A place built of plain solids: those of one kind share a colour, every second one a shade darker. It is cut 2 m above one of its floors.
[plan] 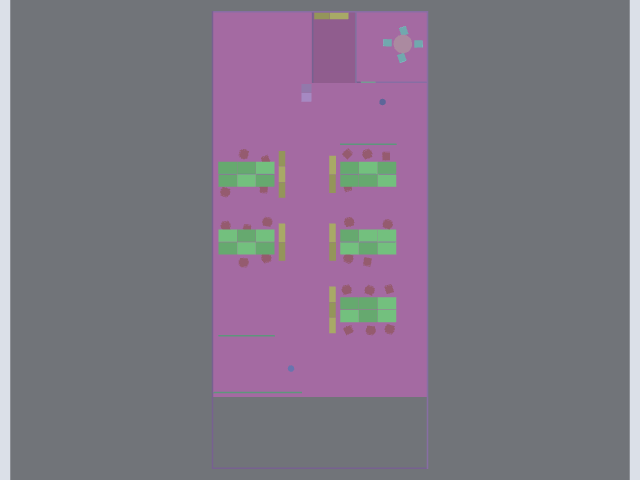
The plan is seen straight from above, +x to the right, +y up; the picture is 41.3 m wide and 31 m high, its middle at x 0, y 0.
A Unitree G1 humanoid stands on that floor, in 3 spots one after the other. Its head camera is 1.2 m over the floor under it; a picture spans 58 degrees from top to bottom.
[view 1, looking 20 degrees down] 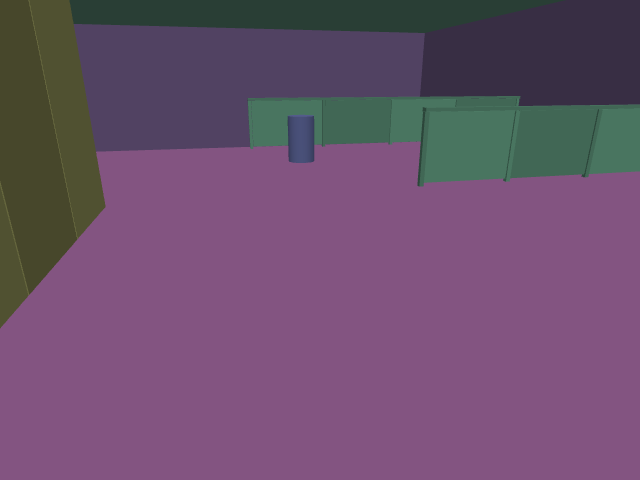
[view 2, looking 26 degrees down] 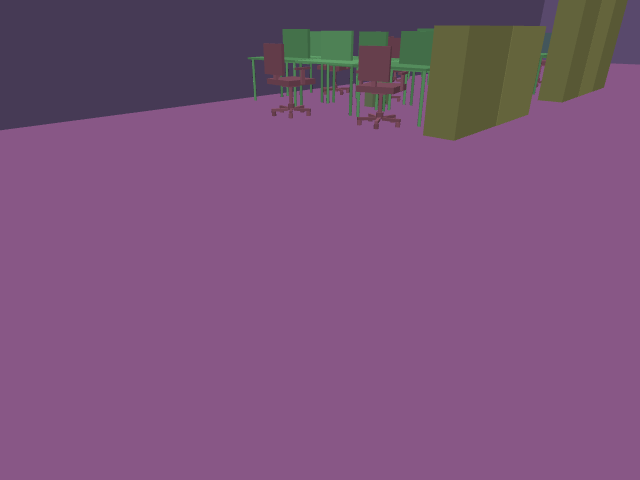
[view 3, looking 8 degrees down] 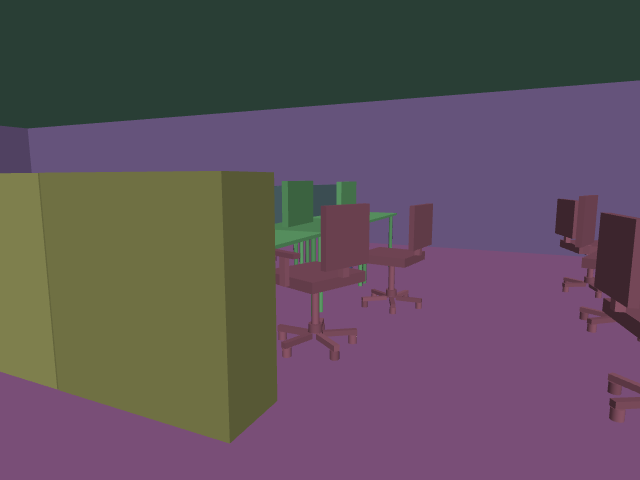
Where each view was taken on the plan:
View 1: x -0.57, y -1.35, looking -103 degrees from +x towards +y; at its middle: floor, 3.51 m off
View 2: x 0.10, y -6.19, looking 133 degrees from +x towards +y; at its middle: floor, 2.74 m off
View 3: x -0.88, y -2.48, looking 25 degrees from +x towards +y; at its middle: desk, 3.84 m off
